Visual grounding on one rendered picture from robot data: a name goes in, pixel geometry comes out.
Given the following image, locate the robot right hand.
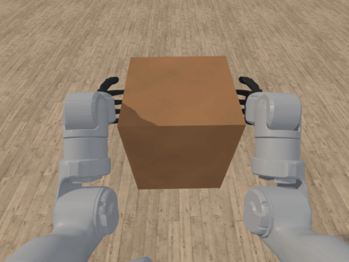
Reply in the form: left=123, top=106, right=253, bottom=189
left=236, top=76, right=262, bottom=125

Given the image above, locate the robot right forearm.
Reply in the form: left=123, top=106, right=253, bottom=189
left=245, top=92, right=312, bottom=224

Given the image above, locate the robot left hand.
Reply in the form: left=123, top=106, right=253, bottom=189
left=97, top=77, right=124, bottom=124

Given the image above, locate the carton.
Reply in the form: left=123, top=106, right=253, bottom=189
left=117, top=56, right=246, bottom=189

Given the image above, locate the robot left upper arm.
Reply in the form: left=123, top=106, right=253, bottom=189
left=4, top=186, right=119, bottom=262

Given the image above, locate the robot left forearm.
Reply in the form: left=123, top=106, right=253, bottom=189
left=52, top=91, right=116, bottom=228

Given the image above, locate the robot right upper arm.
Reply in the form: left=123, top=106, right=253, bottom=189
left=243, top=186, right=349, bottom=262

